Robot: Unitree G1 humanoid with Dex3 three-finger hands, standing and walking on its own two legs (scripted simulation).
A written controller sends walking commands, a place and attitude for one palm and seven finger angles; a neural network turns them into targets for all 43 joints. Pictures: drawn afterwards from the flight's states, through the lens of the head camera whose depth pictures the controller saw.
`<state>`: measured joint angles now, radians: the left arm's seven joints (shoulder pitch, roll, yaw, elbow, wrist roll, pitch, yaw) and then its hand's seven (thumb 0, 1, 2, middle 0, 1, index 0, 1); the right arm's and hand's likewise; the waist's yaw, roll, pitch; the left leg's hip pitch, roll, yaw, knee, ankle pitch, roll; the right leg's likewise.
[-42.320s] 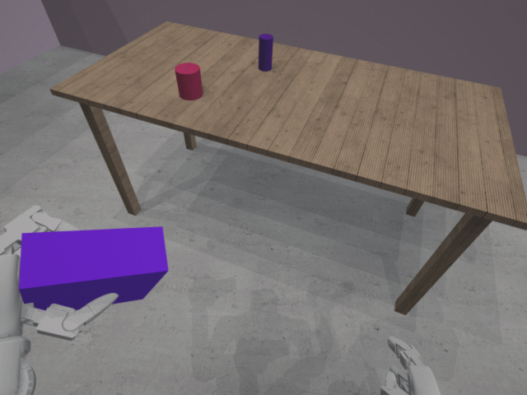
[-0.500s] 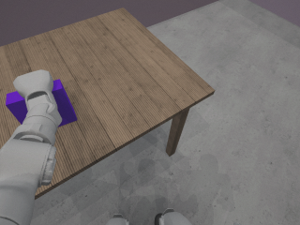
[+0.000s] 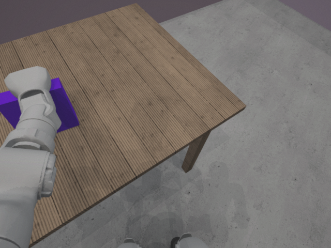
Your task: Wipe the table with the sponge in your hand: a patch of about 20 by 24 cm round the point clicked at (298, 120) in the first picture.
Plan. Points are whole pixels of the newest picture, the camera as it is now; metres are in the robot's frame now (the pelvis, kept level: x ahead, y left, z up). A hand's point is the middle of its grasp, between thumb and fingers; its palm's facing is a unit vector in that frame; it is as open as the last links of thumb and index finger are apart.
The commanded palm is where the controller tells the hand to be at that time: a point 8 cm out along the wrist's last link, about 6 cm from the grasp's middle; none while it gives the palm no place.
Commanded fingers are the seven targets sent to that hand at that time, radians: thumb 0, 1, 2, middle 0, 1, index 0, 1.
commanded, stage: wipe back along the third lane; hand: left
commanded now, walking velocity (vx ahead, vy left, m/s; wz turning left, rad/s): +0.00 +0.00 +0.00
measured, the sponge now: (46, 117) +0.46 +0.29 -0.01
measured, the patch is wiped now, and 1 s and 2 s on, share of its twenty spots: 1.00 1.00 1.00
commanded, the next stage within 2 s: none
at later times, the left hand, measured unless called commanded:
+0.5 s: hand (40, 106) +0.46 +0.29 +0.04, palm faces -0.04 +0.01 -1.00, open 9.7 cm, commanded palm +0.41 +0.26 +0.07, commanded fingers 0.00 0.10 1.30 -1.20 -1.60 -1.20 -1.60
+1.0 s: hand (44, 123) +0.41 +0.26 +0.04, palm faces -0.04 -0.01 -1.00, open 9.7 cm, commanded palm +0.36 +0.23 +0.07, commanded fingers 0.00 0.10 1.30 -1.20 -1.60 -1.20 -1.60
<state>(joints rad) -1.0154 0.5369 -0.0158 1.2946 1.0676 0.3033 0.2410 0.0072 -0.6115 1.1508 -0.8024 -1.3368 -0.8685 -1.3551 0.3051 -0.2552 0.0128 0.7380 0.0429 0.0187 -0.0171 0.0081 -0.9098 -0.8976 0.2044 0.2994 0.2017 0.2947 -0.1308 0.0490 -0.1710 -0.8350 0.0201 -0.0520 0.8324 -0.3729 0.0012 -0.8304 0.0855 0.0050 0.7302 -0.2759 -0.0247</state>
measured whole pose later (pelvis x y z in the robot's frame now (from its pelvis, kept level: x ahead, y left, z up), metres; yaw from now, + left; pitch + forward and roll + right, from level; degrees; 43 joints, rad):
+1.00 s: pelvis +0.06 +0.03 +0.03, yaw +2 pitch +10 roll -2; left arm -0.46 0.22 -0.33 0.68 0.98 0.58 0.33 0.01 -0.44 1.04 -0.66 -1.43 -0.73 -1.45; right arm 0.06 -0.23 0.01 0.67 0.07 0.20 0.03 0.01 -0.91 -0.90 0.20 0.30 0.20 0.29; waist 0.05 0.04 -0.17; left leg -0.41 -0.03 -0.04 0.61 -0.38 0.04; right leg -0.41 0.02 0.01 0.54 -0.31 0.00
